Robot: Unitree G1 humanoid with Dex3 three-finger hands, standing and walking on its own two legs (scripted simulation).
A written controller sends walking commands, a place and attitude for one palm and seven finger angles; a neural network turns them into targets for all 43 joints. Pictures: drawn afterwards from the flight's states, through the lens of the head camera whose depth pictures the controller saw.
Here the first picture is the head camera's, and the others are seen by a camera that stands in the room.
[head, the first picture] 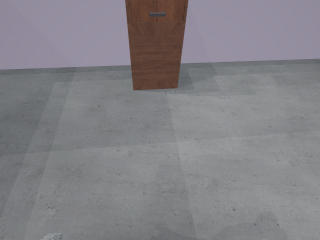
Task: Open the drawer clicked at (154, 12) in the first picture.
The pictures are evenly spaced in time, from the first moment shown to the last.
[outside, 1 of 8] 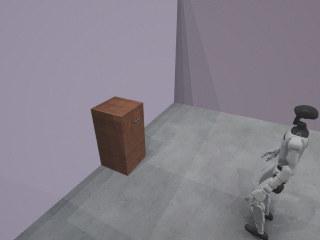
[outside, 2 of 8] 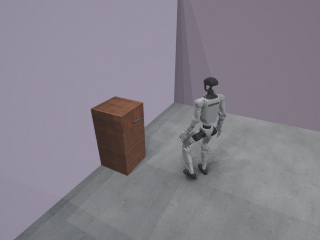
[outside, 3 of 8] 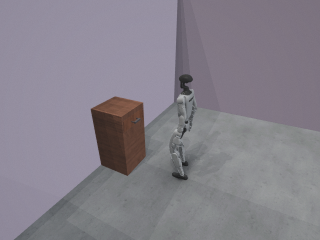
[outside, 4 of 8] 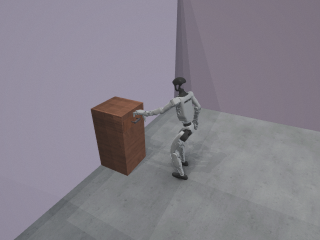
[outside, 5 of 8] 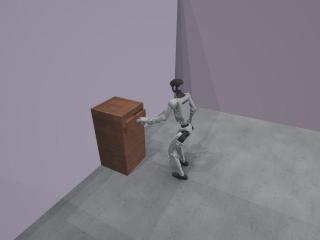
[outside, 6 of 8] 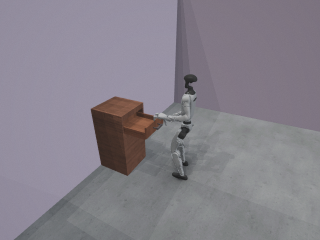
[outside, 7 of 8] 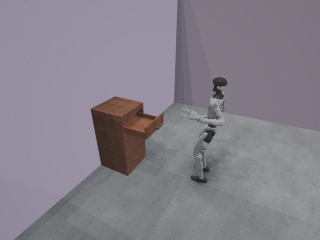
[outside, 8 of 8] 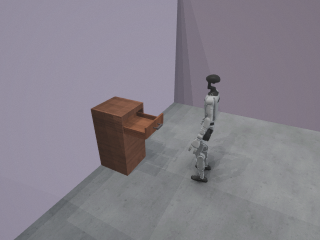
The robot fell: no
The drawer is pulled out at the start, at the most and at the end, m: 0.00 0.30 0.30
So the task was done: yes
